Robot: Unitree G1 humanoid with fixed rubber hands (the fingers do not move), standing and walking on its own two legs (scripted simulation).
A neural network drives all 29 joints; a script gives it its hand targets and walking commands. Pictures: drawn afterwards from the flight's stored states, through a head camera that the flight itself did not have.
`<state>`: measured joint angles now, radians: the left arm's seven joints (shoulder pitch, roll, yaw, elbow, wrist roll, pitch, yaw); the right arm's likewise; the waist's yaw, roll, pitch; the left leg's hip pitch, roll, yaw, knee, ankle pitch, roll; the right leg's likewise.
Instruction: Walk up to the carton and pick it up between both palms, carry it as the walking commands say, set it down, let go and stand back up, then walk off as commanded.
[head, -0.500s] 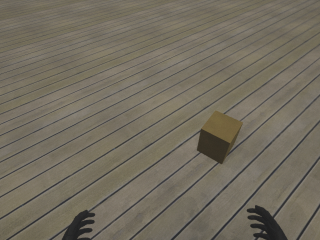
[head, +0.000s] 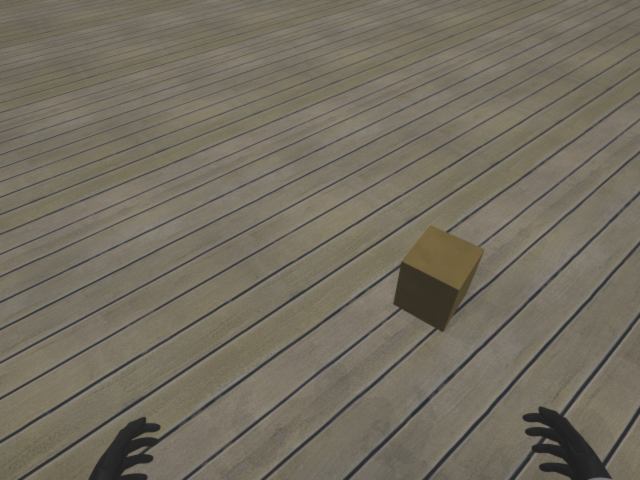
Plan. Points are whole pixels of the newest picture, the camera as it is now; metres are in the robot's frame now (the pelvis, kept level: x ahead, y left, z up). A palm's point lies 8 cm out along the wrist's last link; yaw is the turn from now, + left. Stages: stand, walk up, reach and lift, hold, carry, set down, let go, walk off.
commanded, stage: stand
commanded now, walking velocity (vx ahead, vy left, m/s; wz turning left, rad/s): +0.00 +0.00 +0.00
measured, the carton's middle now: (436, 278) +0.90 -0.38 -0.64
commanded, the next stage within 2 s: walk up in 0.88 s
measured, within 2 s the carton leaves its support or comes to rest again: neither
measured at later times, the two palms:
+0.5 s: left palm out of the picture +0.14 +0.29 -0.07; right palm out of the picture +0.14 -0.29 -0.07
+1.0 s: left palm out of the picture +0.12 +0.30 -0.08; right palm out of the picture +0.12 -0.30 -0.08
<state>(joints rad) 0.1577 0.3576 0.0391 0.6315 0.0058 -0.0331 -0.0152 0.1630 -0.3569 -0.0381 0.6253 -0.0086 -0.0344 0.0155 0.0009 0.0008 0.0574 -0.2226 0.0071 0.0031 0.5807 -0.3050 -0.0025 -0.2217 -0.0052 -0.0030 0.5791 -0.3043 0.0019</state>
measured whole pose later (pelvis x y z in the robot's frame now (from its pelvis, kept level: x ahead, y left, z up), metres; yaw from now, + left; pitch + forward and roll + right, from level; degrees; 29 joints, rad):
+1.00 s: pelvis +0.00 +0.00 +0.01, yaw +0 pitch -3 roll +0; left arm 0.13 0.39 0.02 0.89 0.00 -0.03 0.00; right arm 0.14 -0.39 -0.02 0.88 0.00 -0.03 0.00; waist 0.00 0.00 0.06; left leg -0.14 0.01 0.00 0.40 -0.21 -0.01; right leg -0.14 -0.01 -0.01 0.40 -0.21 0.00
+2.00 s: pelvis +0.35 -0.12 +0.01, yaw -18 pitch +0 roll -1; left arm 0.23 0.27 0.07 1.03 0.02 -0.05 -0.01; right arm 0.21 -0.24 -0.05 0.96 -0.03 -0.08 0.01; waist 0.01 -0.03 0.10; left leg -0.32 0.05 0.14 0.49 -0.18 0.03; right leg -0.42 -0.07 -0.03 1.16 -0.35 0.00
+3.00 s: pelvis +0.51 -0.21 +0.02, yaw -18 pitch -2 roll +0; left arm 0.26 0.18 0.02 1.10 0.01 0.01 0.03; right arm 0.20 -0.15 -0.02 1.09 0.00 0.00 -0.03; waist 0.01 -0.03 0.03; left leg -0.16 0.00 0.08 0.36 -0.17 0.03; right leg -0.15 -0.05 -0.08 0.35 -0.17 0.02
